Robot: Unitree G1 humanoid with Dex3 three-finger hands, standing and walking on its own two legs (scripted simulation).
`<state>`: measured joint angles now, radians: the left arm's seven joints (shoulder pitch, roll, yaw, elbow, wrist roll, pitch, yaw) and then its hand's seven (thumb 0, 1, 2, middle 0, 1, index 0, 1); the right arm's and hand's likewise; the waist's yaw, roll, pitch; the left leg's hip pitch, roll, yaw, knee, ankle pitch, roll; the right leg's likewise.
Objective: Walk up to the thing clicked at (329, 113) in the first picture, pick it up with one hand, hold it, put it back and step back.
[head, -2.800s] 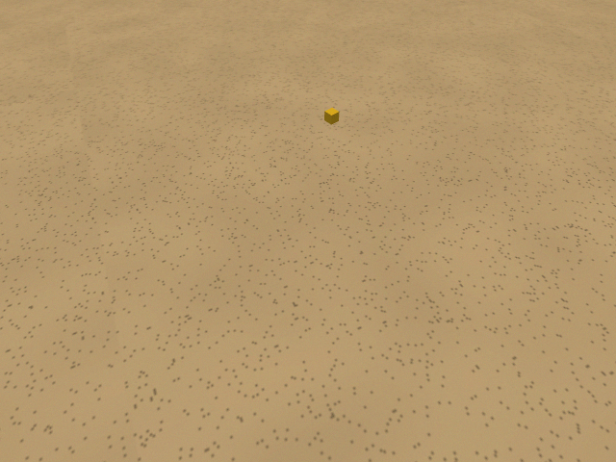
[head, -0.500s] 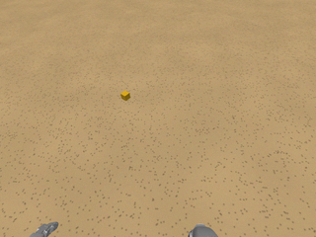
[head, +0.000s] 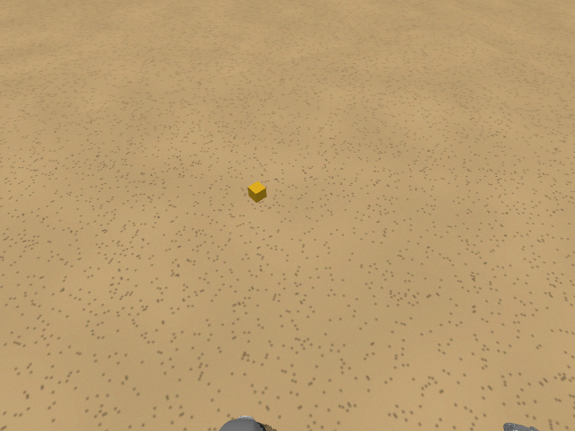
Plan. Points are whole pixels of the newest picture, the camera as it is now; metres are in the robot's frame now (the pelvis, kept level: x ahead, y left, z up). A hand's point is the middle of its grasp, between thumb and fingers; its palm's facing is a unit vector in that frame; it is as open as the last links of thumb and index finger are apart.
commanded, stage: walk up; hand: left
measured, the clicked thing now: (257, 191) +1.22 +0.26 -0.73
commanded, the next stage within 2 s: none
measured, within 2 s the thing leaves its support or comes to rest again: neither
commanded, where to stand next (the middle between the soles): +0.82 +0.04 m, yaw -3 degrees
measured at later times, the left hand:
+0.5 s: hand (169, 298) +0.35 +0.27 -0.13, palm faces -0.12 -0.91 -0.39, open 7.4 cm
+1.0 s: hand (158, 260) +0.44 +0.33 -0.15, palm faces -0.01 -0.92 -0.38, open 7.4 cm
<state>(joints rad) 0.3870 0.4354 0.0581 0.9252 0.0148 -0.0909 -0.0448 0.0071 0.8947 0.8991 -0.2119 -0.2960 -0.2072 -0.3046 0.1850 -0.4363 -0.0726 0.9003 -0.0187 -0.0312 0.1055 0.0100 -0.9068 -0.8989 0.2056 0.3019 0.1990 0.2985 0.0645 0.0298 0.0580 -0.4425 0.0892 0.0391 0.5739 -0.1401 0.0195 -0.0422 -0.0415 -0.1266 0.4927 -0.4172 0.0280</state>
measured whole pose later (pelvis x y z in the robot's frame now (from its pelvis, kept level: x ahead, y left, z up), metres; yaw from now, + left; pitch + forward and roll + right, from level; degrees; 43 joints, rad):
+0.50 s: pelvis +0.23 +0.00 +0.00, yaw -3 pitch -2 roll +1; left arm 0.20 0.40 0.06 0.90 0.02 -0.06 -0.07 0.01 0.90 0.90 -0.21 -0.30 -0.20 -0.30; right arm 0.35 -0.42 -0.06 0.87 0.00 -0.05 0.05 0.01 -0.90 -0.90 0.21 0.30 0.20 0.30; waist -0.04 0.02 0.09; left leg -0.01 0.02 0.13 0.53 -0.47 0.01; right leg -0.41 -0.05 -0.07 0.56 -0.10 -0.04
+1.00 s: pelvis +0.41 +0.04 +0.00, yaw +0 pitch -3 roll -2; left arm 0.35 0.45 0.07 0.89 0.02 -0.07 -0.04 0.01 0.90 0.90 -0.21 -0.30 -0.21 -0.30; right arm 0.27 -0.43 -0.08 0.90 -0.03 -0.03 0.09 0.01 -0.91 -0.90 0.21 0.30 0.20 0.30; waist 0.03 0.00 0.05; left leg -0.40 0.08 0.04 0.61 -0.17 0.01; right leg -0.11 -0.06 -0.12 0.57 -0.41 0.01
